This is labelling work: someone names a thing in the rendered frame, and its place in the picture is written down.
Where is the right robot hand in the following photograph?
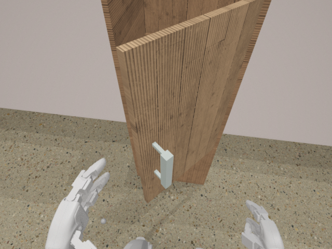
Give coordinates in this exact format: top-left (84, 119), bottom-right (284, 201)
top-left (241, 200), bottom-right (284, 249)

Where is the left robot hand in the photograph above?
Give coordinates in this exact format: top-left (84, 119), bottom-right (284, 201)
top-left (45, 158), bottom-right (110, 249)

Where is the cupboard door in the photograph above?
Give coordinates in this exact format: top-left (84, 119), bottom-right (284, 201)
top-left (116, 0), bottom-right (264, 203)

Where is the handle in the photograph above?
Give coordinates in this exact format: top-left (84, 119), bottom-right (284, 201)
top-left (152, 142), bottom-right (174, 189)

